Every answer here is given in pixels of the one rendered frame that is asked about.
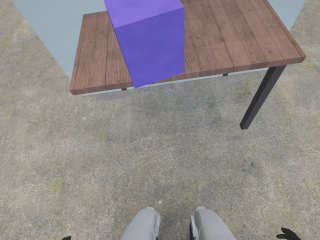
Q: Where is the table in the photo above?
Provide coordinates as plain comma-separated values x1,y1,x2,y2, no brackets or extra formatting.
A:
69,0,307,130

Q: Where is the carton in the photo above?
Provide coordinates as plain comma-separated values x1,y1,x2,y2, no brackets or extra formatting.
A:
104,0,185,89

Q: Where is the right robot hand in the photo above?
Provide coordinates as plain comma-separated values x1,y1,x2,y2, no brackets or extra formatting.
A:
276,227,301,240

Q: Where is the robot right thigh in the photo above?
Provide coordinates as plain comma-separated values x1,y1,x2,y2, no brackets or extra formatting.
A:
190,209,236,240

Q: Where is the robot thigh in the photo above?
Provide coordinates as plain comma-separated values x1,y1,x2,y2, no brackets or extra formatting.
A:
190,209,236,240
119,209,161,240

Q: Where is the robot left thigh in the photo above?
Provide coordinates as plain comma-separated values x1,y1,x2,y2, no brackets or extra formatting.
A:
119,209,161,240

